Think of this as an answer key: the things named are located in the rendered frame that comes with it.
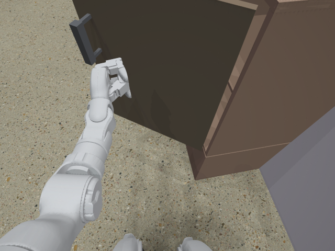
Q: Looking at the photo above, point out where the robot left upper arm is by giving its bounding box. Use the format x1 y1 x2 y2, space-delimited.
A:
0 174 102 251

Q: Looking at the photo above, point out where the robot left hand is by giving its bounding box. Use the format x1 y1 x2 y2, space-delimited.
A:
90 58 131 103

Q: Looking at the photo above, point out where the robot left forearm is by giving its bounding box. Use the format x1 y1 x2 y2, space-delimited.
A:
39 98 116 212

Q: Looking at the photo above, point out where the handle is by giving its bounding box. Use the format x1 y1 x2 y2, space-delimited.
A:
69 13 102 66

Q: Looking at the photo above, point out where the cupboard door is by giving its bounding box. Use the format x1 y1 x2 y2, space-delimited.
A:
72 0 258 151

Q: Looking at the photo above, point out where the robot left shin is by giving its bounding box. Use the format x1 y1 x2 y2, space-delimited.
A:
124 234 135 239

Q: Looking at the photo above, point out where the right robot thigh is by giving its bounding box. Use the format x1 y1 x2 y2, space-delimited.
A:
177 240 212 251

